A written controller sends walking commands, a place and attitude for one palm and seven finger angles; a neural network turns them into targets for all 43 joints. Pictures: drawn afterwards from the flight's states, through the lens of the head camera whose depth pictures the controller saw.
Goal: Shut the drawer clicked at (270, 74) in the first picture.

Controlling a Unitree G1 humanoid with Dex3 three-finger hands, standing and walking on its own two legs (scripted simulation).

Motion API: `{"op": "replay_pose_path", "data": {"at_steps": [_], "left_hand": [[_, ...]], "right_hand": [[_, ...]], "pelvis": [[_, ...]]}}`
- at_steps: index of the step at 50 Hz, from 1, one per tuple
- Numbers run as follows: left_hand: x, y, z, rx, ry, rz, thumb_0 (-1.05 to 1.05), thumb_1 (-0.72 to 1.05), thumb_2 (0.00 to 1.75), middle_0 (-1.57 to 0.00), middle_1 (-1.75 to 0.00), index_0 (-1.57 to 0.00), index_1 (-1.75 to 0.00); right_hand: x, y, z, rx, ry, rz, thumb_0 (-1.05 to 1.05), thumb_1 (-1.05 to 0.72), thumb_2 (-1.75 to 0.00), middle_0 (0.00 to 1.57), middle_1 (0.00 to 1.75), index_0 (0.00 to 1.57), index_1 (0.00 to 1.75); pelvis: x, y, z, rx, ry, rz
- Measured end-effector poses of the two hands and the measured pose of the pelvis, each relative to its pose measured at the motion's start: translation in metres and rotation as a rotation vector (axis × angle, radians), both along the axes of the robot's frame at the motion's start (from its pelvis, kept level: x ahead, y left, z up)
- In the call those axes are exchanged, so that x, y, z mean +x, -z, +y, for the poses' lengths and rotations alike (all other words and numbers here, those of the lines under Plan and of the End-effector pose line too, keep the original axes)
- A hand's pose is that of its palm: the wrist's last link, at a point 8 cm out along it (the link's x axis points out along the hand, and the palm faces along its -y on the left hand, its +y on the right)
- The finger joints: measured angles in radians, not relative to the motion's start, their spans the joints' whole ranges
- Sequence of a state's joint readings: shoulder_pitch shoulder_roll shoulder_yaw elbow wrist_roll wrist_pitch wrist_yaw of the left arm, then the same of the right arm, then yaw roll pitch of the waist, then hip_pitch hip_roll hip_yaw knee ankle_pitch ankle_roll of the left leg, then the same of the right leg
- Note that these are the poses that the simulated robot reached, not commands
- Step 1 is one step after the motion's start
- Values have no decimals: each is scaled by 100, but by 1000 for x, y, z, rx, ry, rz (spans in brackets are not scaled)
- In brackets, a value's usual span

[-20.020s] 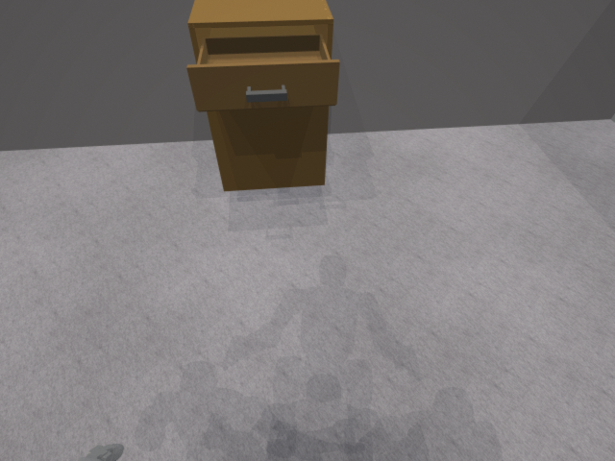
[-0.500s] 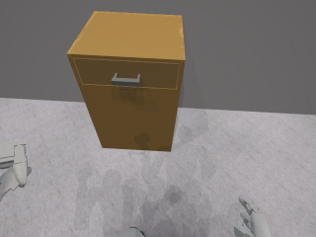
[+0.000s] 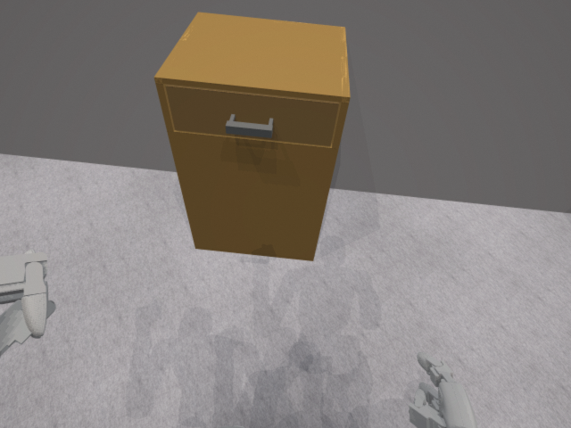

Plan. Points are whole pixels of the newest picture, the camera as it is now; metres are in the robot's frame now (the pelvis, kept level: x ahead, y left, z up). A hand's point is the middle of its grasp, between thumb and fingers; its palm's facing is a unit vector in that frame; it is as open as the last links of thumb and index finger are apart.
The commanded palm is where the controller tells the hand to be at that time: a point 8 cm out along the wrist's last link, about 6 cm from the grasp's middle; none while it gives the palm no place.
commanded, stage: stop stepping back and stand still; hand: left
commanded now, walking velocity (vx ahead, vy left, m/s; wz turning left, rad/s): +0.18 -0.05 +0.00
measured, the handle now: (250, 124) +0.84 +0.18 -0.08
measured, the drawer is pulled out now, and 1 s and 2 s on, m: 0.00 0.00 0.00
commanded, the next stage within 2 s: let the arm hang, fingers relaxed in 1.00 s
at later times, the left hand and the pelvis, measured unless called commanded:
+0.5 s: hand out of the picture +0.09 +0.26 +0.18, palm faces +0.37 -0.85 -0.37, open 3.3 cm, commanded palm +0.01 +0.29 +0.19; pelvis -0.14 +0.02 +0.00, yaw -3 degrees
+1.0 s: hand out of the picture +0.04 +0.23 +0.18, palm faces +0.38 -0.82 -0.43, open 3.3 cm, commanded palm -0.02 +0.28 +0.19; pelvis -0.16 +0.00 -0.01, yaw -2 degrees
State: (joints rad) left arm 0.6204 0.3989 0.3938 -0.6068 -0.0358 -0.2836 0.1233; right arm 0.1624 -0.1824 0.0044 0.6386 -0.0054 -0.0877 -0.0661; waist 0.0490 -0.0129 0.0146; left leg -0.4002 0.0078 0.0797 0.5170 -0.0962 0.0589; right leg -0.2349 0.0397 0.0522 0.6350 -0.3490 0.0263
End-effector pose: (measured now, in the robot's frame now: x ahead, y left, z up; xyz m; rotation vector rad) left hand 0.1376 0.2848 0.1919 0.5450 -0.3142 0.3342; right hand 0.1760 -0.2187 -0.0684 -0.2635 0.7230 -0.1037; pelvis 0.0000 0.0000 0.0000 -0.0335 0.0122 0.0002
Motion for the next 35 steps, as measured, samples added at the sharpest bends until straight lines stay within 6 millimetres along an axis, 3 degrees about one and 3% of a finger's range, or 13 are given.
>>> {"op": "replay_pose_path", "data": {"at_steps": [4,8,13,17,22,27,32,35], "left_hand": [[-1,9,2,-56,25,7,2,89,90,-141,-160,-141,-160],[-21,6,-5,-43,57,29,2,89,90,-140,-160,-141,-160],[-68,-5,-12,6,90,26,2,89,90,-140,-160,-141,-160],[-93,-11,-2,-8,87,-55,2,89,90,-141,-160,-141,-160],[-88,4,20,-55,42,-122,1,89,90,-141,-160,-141,-160],[-92,2,6,-61,98,-58,2,89,90,-141,-160,-141,-160],[-122,-13,-19,16,159,-1,2,89,90,-140,-160,-141,-160],[-138,-14,-24,95,133,-16,2,89,90,-141,-160,-141,-160]], "right_hand": [[-16,-20,6,10,-2,-121,2,-90,-90,20,30,21,30],[-47,-32,5,20,21,-164,2,-90,-90,20,30,21,30],[-93,-20,-7,-11,43,-82,1,-90,-90,20,30,21,30],[-138,-9,-16,-57,98,28,1,-90,-90,20,30,21,30],[-187,5,-14,-74,180,9,2,-90,-90,20,30,21,30],[-236,4,4,23,202,57,2,-91,-90,20,30,21,30],[-257,7,4,57,196,106,2,-90,-90,20,30,21,30],[-253,25,-8,50,164,127,2,-90,-90,20,30,21,30]], "pelvis": [[-29,-2,5,7,18,-44],[-52,-3,4,4,17,-59],[-83,0,5,12,13,-53],[-97,1,13,27,60,-35],[-123,13,27,6,66,-51],[-140,-2,19,-5,64,-65],[-146,-10,7,-22,60,-31],[-157,5,0,22,59,-8]]}}
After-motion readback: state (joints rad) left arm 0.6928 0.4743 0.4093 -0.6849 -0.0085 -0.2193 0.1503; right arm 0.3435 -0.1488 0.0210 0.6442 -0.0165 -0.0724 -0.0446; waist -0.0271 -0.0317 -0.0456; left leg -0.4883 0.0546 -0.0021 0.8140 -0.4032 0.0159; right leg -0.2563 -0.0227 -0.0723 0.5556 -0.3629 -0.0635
